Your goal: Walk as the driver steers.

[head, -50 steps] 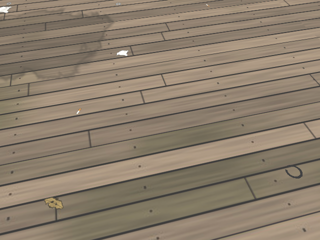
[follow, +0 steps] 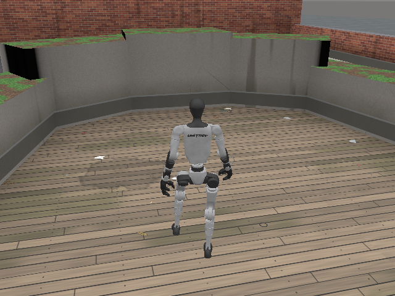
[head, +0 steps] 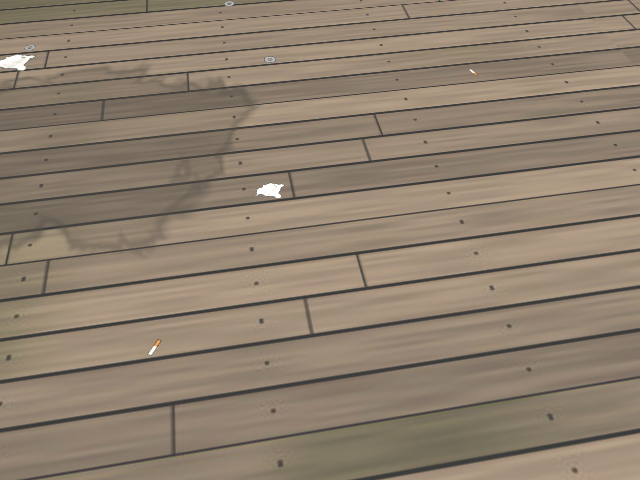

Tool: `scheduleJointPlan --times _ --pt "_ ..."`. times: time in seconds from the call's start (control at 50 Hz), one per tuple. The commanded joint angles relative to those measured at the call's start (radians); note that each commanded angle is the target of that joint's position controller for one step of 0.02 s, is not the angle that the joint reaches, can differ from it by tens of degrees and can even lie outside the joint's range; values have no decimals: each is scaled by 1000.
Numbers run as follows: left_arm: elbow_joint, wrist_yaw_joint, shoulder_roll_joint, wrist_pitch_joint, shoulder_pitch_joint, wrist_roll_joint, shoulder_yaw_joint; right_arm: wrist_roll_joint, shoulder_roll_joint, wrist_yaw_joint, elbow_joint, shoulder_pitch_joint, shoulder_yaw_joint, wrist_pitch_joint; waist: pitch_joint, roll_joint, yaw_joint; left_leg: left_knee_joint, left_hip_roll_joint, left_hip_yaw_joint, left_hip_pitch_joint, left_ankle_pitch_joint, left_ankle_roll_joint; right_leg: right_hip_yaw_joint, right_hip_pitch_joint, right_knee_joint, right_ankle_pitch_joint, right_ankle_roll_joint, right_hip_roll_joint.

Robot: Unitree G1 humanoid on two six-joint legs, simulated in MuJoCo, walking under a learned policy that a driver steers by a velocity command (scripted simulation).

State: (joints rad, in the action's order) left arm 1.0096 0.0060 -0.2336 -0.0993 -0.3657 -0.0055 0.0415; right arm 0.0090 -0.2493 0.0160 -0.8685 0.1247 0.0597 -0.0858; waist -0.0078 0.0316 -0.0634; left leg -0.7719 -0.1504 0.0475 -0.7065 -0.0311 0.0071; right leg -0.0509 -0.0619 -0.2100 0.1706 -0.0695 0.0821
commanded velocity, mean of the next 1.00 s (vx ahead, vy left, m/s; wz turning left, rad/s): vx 0.50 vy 0.00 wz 0.10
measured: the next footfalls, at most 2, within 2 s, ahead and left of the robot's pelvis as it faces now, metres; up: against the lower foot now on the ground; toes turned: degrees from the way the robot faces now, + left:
left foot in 0.18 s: +0.29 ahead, +0.16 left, +0.00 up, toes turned +3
right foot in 0.74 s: +0.61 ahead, -0.08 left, +0.00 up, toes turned -2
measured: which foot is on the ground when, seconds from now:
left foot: up 0.00-0.16, down 0.18-0.76, up 0.78-1.00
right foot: down 0.00-0.20, up 0.22-0.72, down 0.74-1.00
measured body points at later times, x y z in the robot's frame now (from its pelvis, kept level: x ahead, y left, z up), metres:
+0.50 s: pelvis +0.28 +0.08 +0.00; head +0.30 +0.09 +0.45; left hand +0.43 +0.34 -0.12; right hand +0.28 -0.18 -0.13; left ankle +0.25 +0.16 -0.75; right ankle +0.41 -0.10 -0.68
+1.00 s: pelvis +0.56 +0.01 +0.00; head +0.58 +0.00 +0.45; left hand +0.58 +0.28 -0.13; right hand +0.69 -0.26 -0.13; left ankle +0.60 +0.19 -0.66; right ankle +0.57 -0.08 -0.75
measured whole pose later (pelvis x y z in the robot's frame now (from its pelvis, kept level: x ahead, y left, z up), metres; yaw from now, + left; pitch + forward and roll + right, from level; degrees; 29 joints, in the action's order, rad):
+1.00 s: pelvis +0.56 +0.01 +0.00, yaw +7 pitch +0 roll -2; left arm 0.98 0.01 -0.23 -0.11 -0.27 0.02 0.07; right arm 0.03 -0.27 0.02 -0.91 0.23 0.09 -0.04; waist 0.02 0.05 -0.03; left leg -1.10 -0.12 0.08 -0.64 0.20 0.05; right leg -0.17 -0.14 -0.31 0.17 -0.06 0.03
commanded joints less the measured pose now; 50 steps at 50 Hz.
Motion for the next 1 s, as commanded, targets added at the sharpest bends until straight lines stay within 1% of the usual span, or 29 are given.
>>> scheduleJointPlan --times 0.02,0.08,0.12,0.14,0.16,0.18,0.2,0.22,0.24,0.26,0.28,0.3,0.34,0.38,0.42,0.54,0.64,0.7,0.72,0.74,0.76,0.78,0.8,0.82,0.84,0.86,0.9,0.94,1.0 --pt "-45 -12 -167 -6 -8 -12 31 7 -32 -14 65 -94 -1 -12 80 -73 -1 137 36 -42 68 -81 -11 133 -86 108 -90 -143 -267" --pt "-24 -13 -171 8 -53 -17 35 14 -42 -34 97 -161 -5 -19 95 -77 -17 216 50 -37 49 -12 6 144 24 51 -96 -135 -312" --pt "-20 -15 -181 19 -51 -18 41 15 -63 -45 109 -155 0 -27 87 -90 2 254 62 -40 82 67 32 160 79 2 -133 -120 -342" --pt "-22 -16 -189 24 -38 -18 44 16 -79 -47 104 -120 5 -31 69 -103 27 268 79 -54 140 103 47 160 91 -37 -209 -110 -347" --pt "-29 -16 -190 30 -12 -16 44 15 -105 -46 84 -36 20 -34 22 -108 81 291 111 -82 263 120 68 134 86 -137 -374 -90 -323" --pt "-37 -15 -162 34 -5 -8 33 13 -158 -40 31 136 48 -36 -87 -87 154 289 124 -87 496 112 100 85 27 -345 -481 -61 -262" --pt "-68 -15 -116 31 -17 14 12 -1 -250 -31 -3 331 71 -33 -258 52 208 276 -84 156 807 106 174 21 -180 -694 -234 -19 -190" --pt "-66 -4 12 6 -135 -1 -21 -7 -299 -42 -30 373 79 -29 -356 329 138 427 -258 630 1098 311 318 58 -567 -988 366 30 -10" --pt "-59 -2 -115 -16 -69 -25 5 -3 -188 -45 -15 342 50 -33 -304 191 165 476 -231 645 1060 387 277 178 -675 -1102 386 11 -70" --pt "-87 1 -161 -29 26 -42 17 -1 -146 -43 5 250 35 -35 -178 128 152 480 -202 488 936 311 233 160 -722 -1106 287 -7 -119" --pt "-93 -6 -152 -30 70 -35 18 -5 -128 -44 24 166 26 -33 -116 37 120 501 -165 371 799 183 216 133 -677 -1065 195 -3 -171" --pt "-96 -11 -141 -23 92 -19 24 -10 -104 -46 29 122 21 -32 -64 17 96 533 -129 288 693 105 210 126 -640 -1003 140 4 -200" --pt "-89 -10 -103 2 62 -15 25 -18 -76 -50 15 118 13 -35 -44 46 56 587 -85 196 602 41 206 123 -554 -938 86 13 -227" --pt "-93 -13 -83 19 71 -12 26 -13 -99 -44 -6 150 19 -39 -16 36 45 618 -78 141 576 -31 221 110 -573 -883 49 28 -233" --pt "-118 -14 -85 24 142 -4 29 -13 -120 -32 -21 181 25 -36 14 18 55 639 -79 110 589 -71 226 107 -642 -789 -33 46 -236" --pt "-176 1 -58 13 349 -6 20 -2 -130 -11 -57 259 24 -21 67 29 110 670 -37 7 611 -18 187 58 -620 -452 -282 55 -191" --pt "-225 27 -66 1 464 -16 14 7 -140 -4 -102 324 31 -1 109 33 134 616 -99 10 761 -38 181 58 -649 -334 -223 25 -170" --pt "-227 36 -103 -11 417 -16 29 11 -156 1 -105 303 40 12 71 53 83 516 -118 30 801 -230 158 41 -518 -293 -116 -8 -132" --pt "-205 33 -130 -14 326 -14 44 11 -163 1 -99 278 41 17 17 66 29 417 -96 21 782 -386 144 14 -376 -277 -103 -24 -97" --pt "-151 25 -180 -15 149 -12 71 7 -143 0 -88 258 31 21 -89 51 -52 225 -37 -10 697 -420 116 13 -124 -283 -126 -51 -92" --pt "-118 12 -263 -14 -41 5 92 -11 -106 -1 -59 265 13 20 -254 -68 -104 -102 41 -54 463 -105 78 234 208 -310 -121 -112 -295" --pt "-97 19 -299 -10 -81 8 97 4 40 -10 -67 411 -23 1 -391 -335 -25 -426 209 -16 95 590 26 692 503 -179 80 -248 -514" --pt "-108 18 -197 -12 -59 3 70 30 -83 -10 -77 340 5 -15 -337 -222 -62 -540 162 113 11 611 41 715 433 -111 180 -201 -483" --pt "-120 14 -156 -15 27 -1 56 47 -131 -9 -44 251 21 -21 -191 -184 -45 -552 116 91 -44 520 54 555 295 -88 152 -151 -460" --pt "-133 14 -131 -18 112 2 47 42 -124 0 -35 208 23 -19 -113 -106 -8 -514 63 68 -2 424 54 440 140 -54 73 -128 -429" --pt "-134 16 -102 -22 163 8 41 29 -112 5 -35 192 31 -11 -58 -94 20 -467 33 65 43 364 52 346 24 -15 16 -114 -396" --pt "-120 16 -75 -27 190 21 37 30 -64 2 -45 239 34 18 -29 -133 66 -421 0 69 135 306 55 219 -85 43 -34 -99 -352" --pt "-104 9 -95 -33 182 19 44 31 -44 3 -33 224 36 40 10 -117 79 -392 -8 64 107 263 51 132 -120 77 -97 -106 -346" --pt "-88 -9 -123 -30 153 24 53 20 -50 1 2 147 42 50 48 -85 72 -292 -5 83 7 136 34 47 -93 97 -165 -108 -345"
